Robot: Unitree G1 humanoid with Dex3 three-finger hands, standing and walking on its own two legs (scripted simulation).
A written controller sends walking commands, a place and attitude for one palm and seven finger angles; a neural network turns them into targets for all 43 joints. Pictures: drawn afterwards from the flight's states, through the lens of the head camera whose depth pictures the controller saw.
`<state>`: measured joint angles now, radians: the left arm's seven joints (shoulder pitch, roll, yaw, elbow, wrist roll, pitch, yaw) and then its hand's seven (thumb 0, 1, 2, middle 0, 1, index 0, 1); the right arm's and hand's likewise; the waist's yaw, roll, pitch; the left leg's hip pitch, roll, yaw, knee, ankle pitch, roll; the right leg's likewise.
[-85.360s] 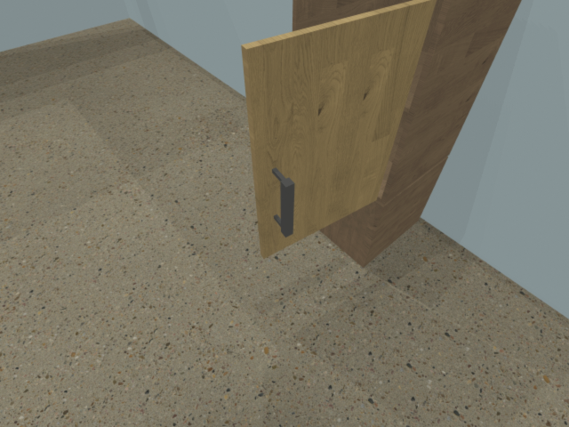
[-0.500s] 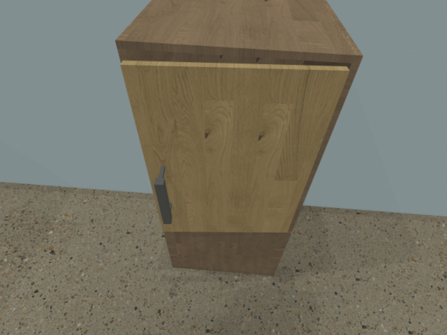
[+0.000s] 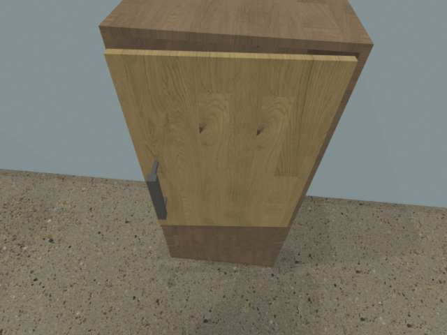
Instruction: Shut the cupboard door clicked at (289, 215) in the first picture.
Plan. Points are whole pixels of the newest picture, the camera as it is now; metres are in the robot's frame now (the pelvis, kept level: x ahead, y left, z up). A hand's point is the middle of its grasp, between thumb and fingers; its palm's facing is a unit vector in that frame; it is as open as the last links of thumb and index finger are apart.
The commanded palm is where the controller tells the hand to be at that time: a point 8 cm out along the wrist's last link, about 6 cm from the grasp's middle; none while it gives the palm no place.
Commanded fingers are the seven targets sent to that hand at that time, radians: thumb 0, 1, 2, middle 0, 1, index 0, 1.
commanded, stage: come to a stop and stand still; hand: left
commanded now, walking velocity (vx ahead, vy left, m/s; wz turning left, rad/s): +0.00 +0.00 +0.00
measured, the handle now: (159, 191) +0.46 +0.20 -0.11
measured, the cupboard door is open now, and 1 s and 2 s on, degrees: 5 5 5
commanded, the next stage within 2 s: look again from close up in 1.10 s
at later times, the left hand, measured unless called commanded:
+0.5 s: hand out of the picture +0.04 +0.21 -0.17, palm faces -0.01 -0.97 -0.23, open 7.3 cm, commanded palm none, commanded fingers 0.00 0.90 0.90 -0.20 -0.30 -0.20 -0.30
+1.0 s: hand out of the picture +0.04 +0.18 -0.18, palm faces +0.00 -0.98 -0.18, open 7.3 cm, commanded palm none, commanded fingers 0.00 0.90 0.90 -0.20 -0.30 -0.20 -0.30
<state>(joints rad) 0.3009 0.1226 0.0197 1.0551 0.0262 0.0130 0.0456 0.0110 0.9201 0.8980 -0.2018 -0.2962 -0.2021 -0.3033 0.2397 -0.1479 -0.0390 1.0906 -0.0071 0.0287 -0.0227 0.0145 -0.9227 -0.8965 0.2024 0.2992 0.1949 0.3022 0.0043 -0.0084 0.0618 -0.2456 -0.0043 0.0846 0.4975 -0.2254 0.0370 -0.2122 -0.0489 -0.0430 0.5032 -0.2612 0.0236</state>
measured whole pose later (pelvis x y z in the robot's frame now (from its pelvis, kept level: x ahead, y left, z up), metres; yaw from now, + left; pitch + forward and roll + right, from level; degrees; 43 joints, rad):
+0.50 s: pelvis +0.02 +0.03 +0.00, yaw +0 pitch +0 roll +0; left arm 0.27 0.19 -0.01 1.03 0.03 0.00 0.02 0.00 0.91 0.90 -0.20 -0.30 -0.20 -0.30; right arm 0.24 -0.20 0.01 1.01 -0.02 -0.01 -0.01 0.01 -0.92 -0.90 0.20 0.30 0.20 0.30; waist 0.01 0.01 0.02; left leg -0.22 -0.05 0.11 0.46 -0.23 0.08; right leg -0.20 -0.09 -0.02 0.48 -0.27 0.06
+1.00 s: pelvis +0.04 +0.01 +0.00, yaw +0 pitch -1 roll +0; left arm 0.27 0.15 -0.01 1.11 0.02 0.00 0.03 0.00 0.91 0.90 -0.20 -0.30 -0.20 -0.30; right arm 0.25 -0.16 0.01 1.12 -0.01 -0.02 -0.02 0.01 -0.92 -0.90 0.20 0.30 0.20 0.30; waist 0.01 -0.01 0.04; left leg -0.18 -0.03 0.10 0.44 -0.26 0.05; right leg -0.15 -0.07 -0.03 0.45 -0.29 0.04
